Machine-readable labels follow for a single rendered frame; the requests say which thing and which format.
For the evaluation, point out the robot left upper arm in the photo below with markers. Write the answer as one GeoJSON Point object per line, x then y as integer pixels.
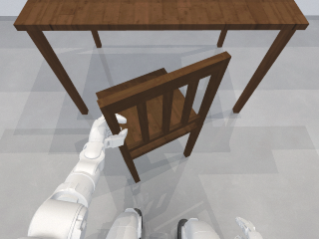
{"type": "Point", "coordinates": [59, 219]}

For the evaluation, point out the robot left hand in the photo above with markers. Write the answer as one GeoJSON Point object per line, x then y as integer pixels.
{"type": "Point", "coordinates": [100, 132]}

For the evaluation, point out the robot left forearm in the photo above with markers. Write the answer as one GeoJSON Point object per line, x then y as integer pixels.
{"type": "Point", "coordinates": [83, 179]}

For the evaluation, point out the table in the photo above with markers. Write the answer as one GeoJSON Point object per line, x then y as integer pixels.
{"type": "Point", "coordinates": [160, 15]}

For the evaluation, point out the right robot shin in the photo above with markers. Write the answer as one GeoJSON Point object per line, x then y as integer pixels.
{"type": "Point", "coordinates": [192, 219]}

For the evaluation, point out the robot left thigh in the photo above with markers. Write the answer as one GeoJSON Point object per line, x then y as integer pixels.
{"type": "Point", "coordinates": [128, 225]}

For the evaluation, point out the robot right hand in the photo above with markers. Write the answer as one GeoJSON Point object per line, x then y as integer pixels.
{"type": "Point", "coordinates": [247, 228]}

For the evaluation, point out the chair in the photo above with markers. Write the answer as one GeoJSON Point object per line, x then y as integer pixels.
{"type": "Point", "coordinates": [156, 110]}

